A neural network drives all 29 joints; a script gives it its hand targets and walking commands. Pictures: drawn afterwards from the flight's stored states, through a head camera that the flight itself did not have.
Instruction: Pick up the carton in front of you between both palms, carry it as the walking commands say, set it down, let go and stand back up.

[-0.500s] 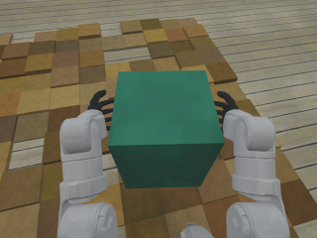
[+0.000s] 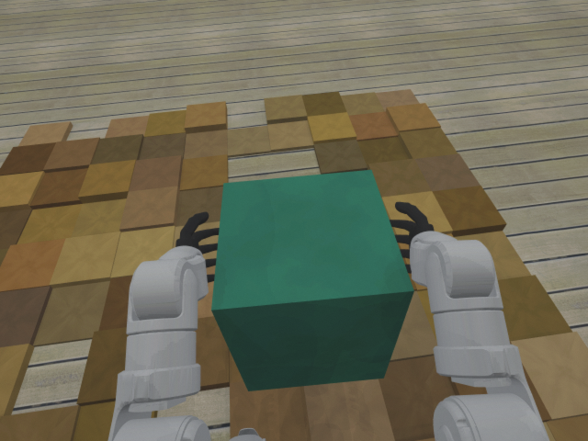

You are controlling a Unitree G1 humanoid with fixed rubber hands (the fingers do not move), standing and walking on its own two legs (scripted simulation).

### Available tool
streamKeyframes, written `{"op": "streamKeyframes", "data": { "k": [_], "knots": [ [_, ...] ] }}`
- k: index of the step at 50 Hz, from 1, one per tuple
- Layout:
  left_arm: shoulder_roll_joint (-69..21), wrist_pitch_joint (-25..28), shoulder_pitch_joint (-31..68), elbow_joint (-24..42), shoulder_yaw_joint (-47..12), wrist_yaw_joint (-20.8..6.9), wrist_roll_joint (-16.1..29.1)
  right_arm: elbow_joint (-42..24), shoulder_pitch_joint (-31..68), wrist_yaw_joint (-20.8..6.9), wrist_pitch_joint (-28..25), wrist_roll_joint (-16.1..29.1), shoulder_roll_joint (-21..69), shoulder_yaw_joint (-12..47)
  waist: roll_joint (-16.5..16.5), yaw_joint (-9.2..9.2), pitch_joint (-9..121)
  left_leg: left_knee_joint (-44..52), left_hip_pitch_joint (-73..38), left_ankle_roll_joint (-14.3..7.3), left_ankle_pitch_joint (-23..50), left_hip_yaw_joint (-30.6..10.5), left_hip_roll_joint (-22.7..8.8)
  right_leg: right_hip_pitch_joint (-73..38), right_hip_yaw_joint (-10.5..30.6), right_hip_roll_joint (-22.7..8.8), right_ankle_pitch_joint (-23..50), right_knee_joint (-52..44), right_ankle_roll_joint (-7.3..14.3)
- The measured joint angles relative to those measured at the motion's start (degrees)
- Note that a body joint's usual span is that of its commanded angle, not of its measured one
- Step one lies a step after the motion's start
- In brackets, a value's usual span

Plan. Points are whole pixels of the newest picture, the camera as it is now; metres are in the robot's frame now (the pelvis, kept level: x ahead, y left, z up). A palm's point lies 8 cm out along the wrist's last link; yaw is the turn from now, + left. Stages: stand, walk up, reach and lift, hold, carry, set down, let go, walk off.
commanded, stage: carry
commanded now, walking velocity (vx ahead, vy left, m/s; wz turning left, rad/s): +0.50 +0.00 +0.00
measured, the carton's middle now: (307, 285) +0.35 +0.01 +0.01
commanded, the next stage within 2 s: none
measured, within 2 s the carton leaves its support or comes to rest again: neither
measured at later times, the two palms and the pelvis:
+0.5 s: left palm (215, 52) +0.69 +0.15 +0.20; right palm (399, 52) +0.67 -0.15 +0.20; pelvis +0.31 +0.02 +0.02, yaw -1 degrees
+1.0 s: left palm (225, 4) +0.96 +0.17 +0.18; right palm out of the picture +0.97 -0.13 +0.19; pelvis +0.58 +0.00 +0.01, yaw +1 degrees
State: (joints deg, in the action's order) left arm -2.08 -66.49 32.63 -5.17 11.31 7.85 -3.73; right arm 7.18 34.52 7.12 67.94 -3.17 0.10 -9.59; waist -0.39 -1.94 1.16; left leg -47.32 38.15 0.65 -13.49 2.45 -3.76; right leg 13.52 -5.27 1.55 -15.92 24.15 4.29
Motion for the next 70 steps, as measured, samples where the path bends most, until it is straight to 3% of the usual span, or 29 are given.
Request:
{"op": "streamKeyframes", "data": {
  "k": [6,8,11,14,19,23,26,28,29,32,34,37,40,41,44,46,47,50,52,55,57,59,61,64,70],
  "knots": [
    [0.0,-0.1,1.3,4.4,0.2,0.4,0.9,-5.8,-0.1,0.0,-0.1,-0.3,1.0,-1.3,0.9,-0.57,0.4,17.3,-4.9,-2.0,7.1,4.3,2.4,-6.9,0.9,-1.5,-7.4,1.0,-2.3],
    [1.5,-0.5,2.4,5.3,0.8,0.4,1.8,-5.7,1.1,0.1,-0.8,-1.0,2.0,-1.2,3.2,0.36,-0.2,16.3,-6.4,-3.8,9.3,6.4,3.8,-4.0,1.8,-4.0,-8.3,11.7,-3.2],
    [3.1,-1.8,4.2,6.2,1.7,0.4,3.3,-6.9,2.6,1.1,0.0,-1.2,2.7,-0.8,2.0,2.33,-1.8,15.0,-9.0,-5.0,5.0,6.1,3.5,7.0,4.5,-2.3,-9.8,37.0,-3.2],
    [2.8,-3.9,7.2,7.8,2.5,0.4,3.2,-10.8,3.2,2.0,2.2,0.2,2.2,-1.4,1.4,3.79,-2.9,18.0,-13.1,-4.5,3.8,5.5,3.3,16.1,4.2,-2.4,-7.5,44.9,-2.8],
    [2.0,-6.7,11.6,9.2,3.0,0.4,1.5,-12.8,6.9,2.3,5.1,1.8,1.0,-3.9,1.2,5.39,-1.6,21.4,-19.3,-4.1,0.7,4.6,2.8,25.6,4.1,-3.9,-6.3,38.8,-3.4],
    [2.2,-8.9,13.8,6.2,3.7,0.2,0.2,-8.2,10.4,2.2,7.2,2.1,0.0,-4.7,0.6,5.74,1.6,23.1,-24.9,-2.6,-3.0,3.9,1.9,25.4,2.1,-4.2,-1.0,23.4,-3.4],
    [3.0,-9.9,15.6,1.6,4.1,-0.2,-0.4,-3.0,12.9,2.0,8.4,1.6,-0.9,-4.6,-0.1,4.75,3.9,21.7,-28.6,-0.9,-7.5,3.6,0.9,21.5,-0.9,-3.0,5.1,13.4,-2.6],
    [3.1,-9.7,16.7,-2.0,4.1,-0.3,-0.6,0.4,14.4,1.6,8.8,1.4,-2.0,-4.4,-2.1,3.36,4.6,16.3,-29.4,-0.1,-11.9,2.9,-1.1,18.1,-3.0,-1.1,9.6,10.0,-1.4],
    [2.9,-9.2,17.3,-4.0,3.8,-0.3,-0.9,1.8,14.6,1.4,8.9,1.5,-2.7,-4.6,-3.1,2.66,4.4,9.8,-27.4,-0.3,-10.5,2.0,-2.2,17.4,-3.8,-0.5,8.4,11.5,-0.6],
    [2.1,-8.6,16.6,-7.5,3.3,-0.5,-1.5,4.5,14.1,0.2,9.3,1.7,-3.2,-5.3,-2.0,0.51,3.4,-13.7,-17.3,-1.6,-11.9,-1.8,1.0,14.8,-3.2,-0.9,3.9,12.7,1.3],
    [2.1,-8.9,14.7,-6.6,3.1,-0.4,-1.0,4.6,13.6,0.2,9.8,0.9,-2.5,-5.2,-1.6,-0.3,2.4,-19.4,-11.5,-2.6,-10.4,-1.9,2.2,12.2,-2.6,-1.2,3.2,10.4,1.1],
    [2.2,-9.1,13.3,-3.2,3.3,-0.2,0.1,2.0,13.5,0.2,10.3,-0.1,-1.6,-5.1,-1.3,-0.99,0.0,-15.4,-5.1,-2.6,-7.3,-1.2,2.4,9.1,-2.3,-1.5,6.5,7.4,1.4],
    [1.8,-8.7,13.2,0.9,4.0,0.2,0.7,-2.1,13.5,0.2,10.0,-0.5,-0.8,-5.6,-1.1,-1.15,-2.1,-6.4,-2.1,-2.1,-2.6,-0.7,2.6,7.3,-3.1,-2.3,16.7,6.9,3.7],
    [1.7,-8.6,13.3,2.1,4.2,0.3,0.8,-3.6,13.4,0.3,9.9,-0.5,-0.6,-5.8,-1.0,-0.99,-2.4,-3.1,-2.0,-2.0,-0.2,-0.5,2.8,6.4,-3.2,-2.5,17.1,7.2,3.9],
    [1.2,-8.4,14.1,4.8,4.5,0.4,0.6,-7.1,13.5,0.3,9.8,-0.5,-0.4,-6.3,-1.2,-0.43,-2.5,10.3,-4.7,-1.8,9.5,0.2,3.3,3.6,-3.4,-2.2,11.2,9.5,3.2],
    [1.7,-8.5,15.0,5.0,4.5,0.4,0.7,-7.5,13.9,0.3,9.5,-0.5,-0.2,-6.5,-0.3,-0.06,-1.8,20.3,-9.9,-0.4,16.3,1.7,3.2,2.3,-3.0,-2.5,6.0,13.4,1.9],
    [2.3,-8.7,15.6,4.5,4.6,0.3,0.9,-6.9,14.4,0.3,9.4,-0.6,-0.1,-6.4,0.3,0.3,-1.1,22.5,-12.4,-1.1,19.2,2.2,2.9,2.3,-2.4,-2.9,3.4,16.3,0.5],
    [4.6,-9.0,17.7,2.0,5.5,0.1,1.7,-3.3,16.7,0.3,8.1,-1.6,0.6,-5.9,2.2,1.97,-1.2,20.8,-13.3,-3.4,7.1,2.9,4.3,8.4,3.0,-2.0,-11.2,29.2,-3.2],
    [4.9,-9.4,17.9,0.6,6.1,0.0,1.7,-2.0,16.4,0.3,8.0,-1.9,1.0,-5.6,1.9,2.62,-2.1,21.2,-13.8,-3.2,5.8,2.6,3.9,12.3,4.1,-1.1,-14.6,30.6,-4.1],
    [3.6,-9.4,17.3,-0.1,6.4,0.0,0.8,-3.1,13.8,0.3,8.1,-1.9,1.6,-6.2,1.1,3.09,-3.3,22.2,-15.4,-2.7,5.1,2.1,3.2,14.5,3.9,-1.2,-9.8,20.2,-4.9],
    [2.5,-8.5,16.1,-0.1,6.5,-0.1,0.0,-4.1,11.6,0.3,7.4,-2.0,2.3,-6.6,1.1,3.19,-3.8,21.1,-16.2,-2.3,3.4,2.0,3.0,13.6,3.4,-1.5,-2.9,11.2,-4.9],
    [0.7,-6.8,13.4,0.4,6.1,-0.4,-0.9,-5.1,8.8,0.2,6.4,-1.8,2.5,-6.8,-1.0,3.19,-4.2,19.7,-16.7,-1.7,1.6,1.0,1.6,10.4,2.2,-0.2,-4.3,7.1,-4.4],
    [-0.7,-5.2,10.9,1.1,5.5,-0.7,-1.7,-5.8,6.6,0.2,5.4,-1.4,2.4,-6.7,-3.0,2.93,-4.9,19.3,-17.5,-0.9,4.9,0.5,0.0,9.0,1.6,1.3,-3.0,5.8,-3.3],
    [-2.1,-3.1,7.0,2.8,4.3,-0.8,-2.1,-7.0,3.4,0.2,3.7,-0.5,2.3,-6.0,-2.9,2.64,-5.5,22.1,-20.6,-0.2,4.4,1.0,-0.1,8.9,1.7,1.5,4.1,7.4,-1.0],
    [-2.1,0.0,2.4,7.0,2.8,-0.8,-1.3,-8.3,1.6,0.2,0.5,0.2,2.4,-3.9,-1.7,2.56,-4.0,26.9,-24.2,-0.3,4.5,1.1,0.4,5.4,2.0,1.4,0.1,3.9,-1.4]
  ]
}}
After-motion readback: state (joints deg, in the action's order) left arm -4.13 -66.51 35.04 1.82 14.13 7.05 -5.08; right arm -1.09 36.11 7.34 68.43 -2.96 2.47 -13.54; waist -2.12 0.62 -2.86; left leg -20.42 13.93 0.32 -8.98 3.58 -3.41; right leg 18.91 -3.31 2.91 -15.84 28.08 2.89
